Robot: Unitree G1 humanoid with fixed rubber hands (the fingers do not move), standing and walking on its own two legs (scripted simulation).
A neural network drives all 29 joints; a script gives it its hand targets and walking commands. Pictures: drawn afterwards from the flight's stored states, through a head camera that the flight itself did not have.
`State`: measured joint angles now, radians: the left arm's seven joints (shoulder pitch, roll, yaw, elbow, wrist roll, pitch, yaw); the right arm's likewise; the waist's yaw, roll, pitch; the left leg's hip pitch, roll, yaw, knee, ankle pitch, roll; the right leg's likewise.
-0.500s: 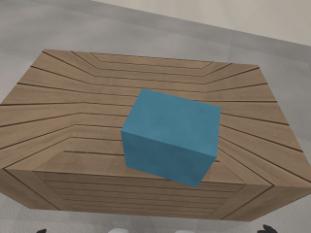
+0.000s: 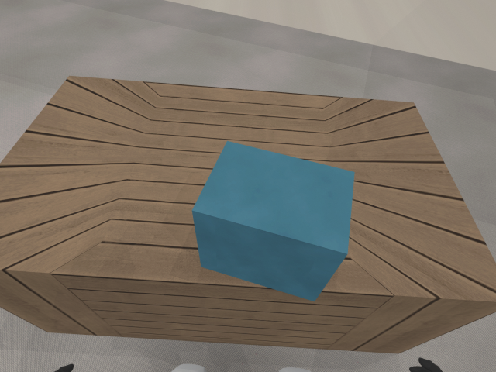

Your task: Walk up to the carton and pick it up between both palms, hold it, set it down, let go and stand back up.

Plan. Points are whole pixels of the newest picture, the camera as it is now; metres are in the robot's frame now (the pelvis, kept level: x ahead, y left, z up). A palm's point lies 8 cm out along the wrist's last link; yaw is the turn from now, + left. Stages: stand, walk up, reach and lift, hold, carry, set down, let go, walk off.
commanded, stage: reach and lift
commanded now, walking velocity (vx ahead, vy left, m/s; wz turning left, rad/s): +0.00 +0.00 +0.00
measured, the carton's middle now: (271, 223) +0.40 -0.05 -0.06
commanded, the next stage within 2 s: none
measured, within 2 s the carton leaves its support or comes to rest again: neither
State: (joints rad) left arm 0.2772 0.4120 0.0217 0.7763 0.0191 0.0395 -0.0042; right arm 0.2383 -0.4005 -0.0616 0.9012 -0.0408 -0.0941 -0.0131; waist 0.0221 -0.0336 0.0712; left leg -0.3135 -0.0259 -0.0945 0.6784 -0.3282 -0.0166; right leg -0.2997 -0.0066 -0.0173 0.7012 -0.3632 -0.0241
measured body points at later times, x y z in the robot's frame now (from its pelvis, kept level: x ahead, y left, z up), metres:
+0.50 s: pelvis -0.01 +0.00 +0.00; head +0.00 +0.03 +0.45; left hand +0.19 +0.29 -0.07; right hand +0.16 -0.29 -0.05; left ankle +0.03 +0.14 -0.72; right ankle +0.01 -0.11 -0.72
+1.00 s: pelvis -0.06 +0.02 +0.01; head -0.09 +0.05 +0.45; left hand +0.16 +0.29 -0.05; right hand +0.12 -0.24 -0.01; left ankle +0.03 +0.14 -0.72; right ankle +0.01 -0.11 -0.72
